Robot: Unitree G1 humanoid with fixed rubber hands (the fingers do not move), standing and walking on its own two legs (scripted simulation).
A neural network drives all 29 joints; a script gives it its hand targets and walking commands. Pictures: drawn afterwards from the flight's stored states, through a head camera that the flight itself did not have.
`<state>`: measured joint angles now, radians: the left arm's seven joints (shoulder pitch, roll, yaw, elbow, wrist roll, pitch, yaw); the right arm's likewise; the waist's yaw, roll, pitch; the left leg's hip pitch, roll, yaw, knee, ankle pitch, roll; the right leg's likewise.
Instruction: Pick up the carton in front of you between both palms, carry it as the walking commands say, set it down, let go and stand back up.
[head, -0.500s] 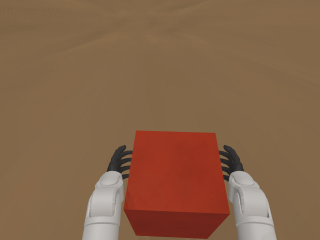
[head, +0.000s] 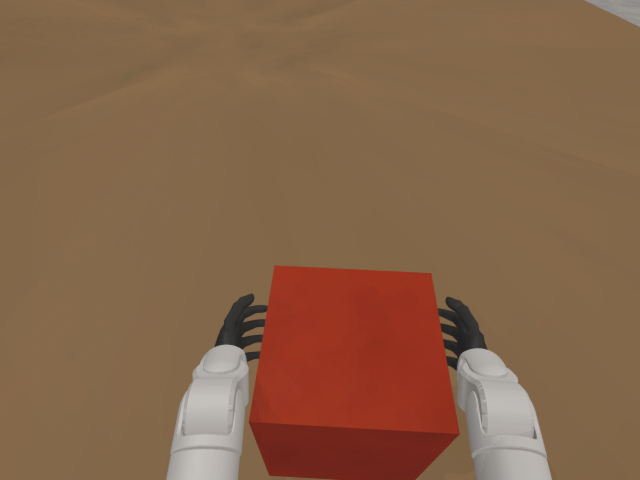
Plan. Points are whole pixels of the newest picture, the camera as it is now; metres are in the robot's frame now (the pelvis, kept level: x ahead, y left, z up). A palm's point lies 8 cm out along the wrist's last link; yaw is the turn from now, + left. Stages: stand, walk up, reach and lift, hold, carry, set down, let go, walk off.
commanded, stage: hold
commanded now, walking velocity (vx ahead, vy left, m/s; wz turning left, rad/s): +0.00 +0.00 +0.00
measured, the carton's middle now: (346, 379) +0.28 +0.00 -0.05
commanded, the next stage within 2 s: set down in 0.22 s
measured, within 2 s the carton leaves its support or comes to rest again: neither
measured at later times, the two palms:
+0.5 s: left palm (223, 338) +0.30 +0.16 +0.02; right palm (453, 356) +0.28 -0.14 +0.02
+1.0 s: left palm (249, 380) +0.34 +0.16 -0.20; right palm (415, 380) +0.34 -0.14 -0.19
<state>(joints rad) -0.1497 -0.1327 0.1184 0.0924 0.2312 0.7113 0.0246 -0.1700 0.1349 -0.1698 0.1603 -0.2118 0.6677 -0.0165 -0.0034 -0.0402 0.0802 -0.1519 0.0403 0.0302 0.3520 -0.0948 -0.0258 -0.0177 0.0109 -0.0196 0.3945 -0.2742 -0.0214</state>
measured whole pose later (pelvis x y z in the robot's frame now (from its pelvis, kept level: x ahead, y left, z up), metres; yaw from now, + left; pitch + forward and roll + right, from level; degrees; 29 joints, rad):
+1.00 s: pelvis -0.05 +0.02 -0.13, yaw -5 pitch +33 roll -1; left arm -0.59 -0.09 0.35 0.49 0.20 0.17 0.04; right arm -0.64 0.10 -0.37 0.59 -0.15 0.14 -0.04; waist 0.02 -0.06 -0.10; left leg -1.41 0.00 -0.04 1.14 -0.29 -0.01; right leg -1.30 0.07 0.04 1.22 -0.48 0.01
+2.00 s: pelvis -0.10 +0.03 -0.36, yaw -9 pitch +45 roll -3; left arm -1.16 0.13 0.42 0.74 0.15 0.25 0.04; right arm -1.25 -0.08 -0.35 0.86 -0.07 0.20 -0.15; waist 0.10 -0.09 0.06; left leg -2.32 0.01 -0.06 1.92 -0.39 -0.02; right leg -2.19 0.13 0.01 2.02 -0.64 0.04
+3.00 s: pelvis -0.10 +0.02 -0.40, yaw -8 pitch +39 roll -1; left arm -1.35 0.32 0.42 1.07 0.06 0.15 -0.05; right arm -1.42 -0.12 -0.27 1.04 -0.11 0.16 -0.09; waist 0.12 -0.03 0.27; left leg -2.35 0.03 -0.04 2.08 -0.42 -0.02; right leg -2.24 0.16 0.02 2.21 -0.66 0.05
